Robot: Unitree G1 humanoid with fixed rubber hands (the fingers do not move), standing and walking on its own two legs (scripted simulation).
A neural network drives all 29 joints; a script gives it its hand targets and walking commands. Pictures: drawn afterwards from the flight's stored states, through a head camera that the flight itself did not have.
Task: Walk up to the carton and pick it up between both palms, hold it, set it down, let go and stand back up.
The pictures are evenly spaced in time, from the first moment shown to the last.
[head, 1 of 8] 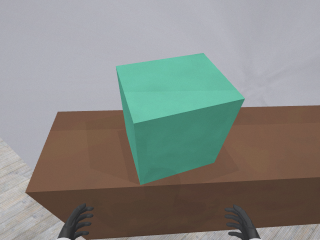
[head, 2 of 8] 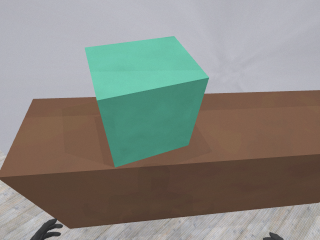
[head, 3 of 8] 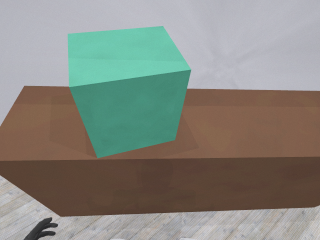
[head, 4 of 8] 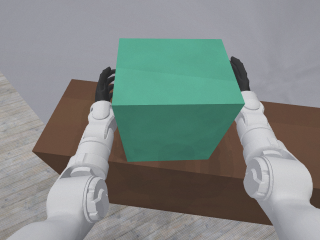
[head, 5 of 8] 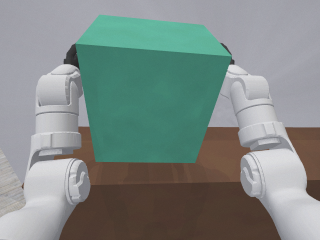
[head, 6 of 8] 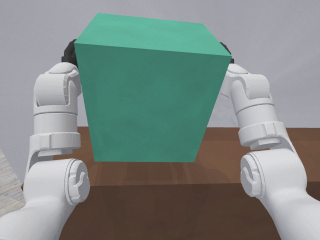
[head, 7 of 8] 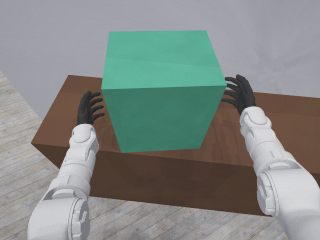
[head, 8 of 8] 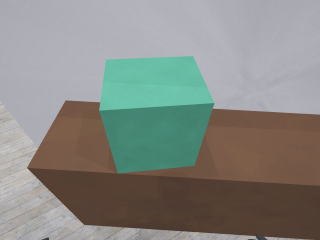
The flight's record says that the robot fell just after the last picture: no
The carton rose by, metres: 0.21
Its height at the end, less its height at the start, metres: +0.00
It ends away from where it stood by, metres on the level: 0.03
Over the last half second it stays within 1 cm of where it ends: yes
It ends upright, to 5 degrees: yes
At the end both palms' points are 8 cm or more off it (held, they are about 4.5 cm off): yes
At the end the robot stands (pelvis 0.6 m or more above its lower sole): yes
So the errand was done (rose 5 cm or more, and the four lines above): yes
